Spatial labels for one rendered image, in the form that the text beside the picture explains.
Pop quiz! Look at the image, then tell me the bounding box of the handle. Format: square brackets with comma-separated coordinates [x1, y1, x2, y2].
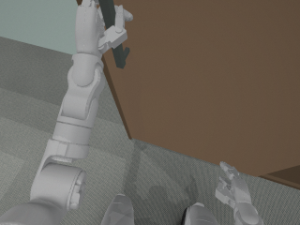
[98, 0, 130, 69]

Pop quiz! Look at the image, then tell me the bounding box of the robot left thigh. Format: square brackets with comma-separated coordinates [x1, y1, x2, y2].
[100, 195, 134, 225]

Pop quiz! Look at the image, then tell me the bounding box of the robot left forearm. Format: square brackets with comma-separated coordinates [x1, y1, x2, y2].
[30, 52, 105, 199]

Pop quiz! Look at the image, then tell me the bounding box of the robot thigh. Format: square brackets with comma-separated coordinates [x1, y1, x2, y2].
[184, 205, 218, 225]
[100, 195, 134, 225]

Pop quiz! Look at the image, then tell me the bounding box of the wardrobe door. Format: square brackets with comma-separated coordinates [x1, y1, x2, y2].
[268, 165, 300, 185]
[97, 0, 300, 177]

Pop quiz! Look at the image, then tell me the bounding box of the robot right forearm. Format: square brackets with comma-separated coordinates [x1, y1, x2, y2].
[233, 202, 264, 225]

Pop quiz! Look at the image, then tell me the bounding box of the robot right thigh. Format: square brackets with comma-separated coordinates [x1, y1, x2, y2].
[184, 205, 218, 225]

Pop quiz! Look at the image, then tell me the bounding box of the left robot hand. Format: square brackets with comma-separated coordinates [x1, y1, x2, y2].
[75, 0, 133, 59]

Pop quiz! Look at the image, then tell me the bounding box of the right robot hand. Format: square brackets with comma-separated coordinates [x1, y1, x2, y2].
[215, 161, 252, 210]

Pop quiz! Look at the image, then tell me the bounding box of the left robot upper arm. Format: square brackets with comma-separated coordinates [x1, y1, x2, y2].
[0, 162, 87, 225]

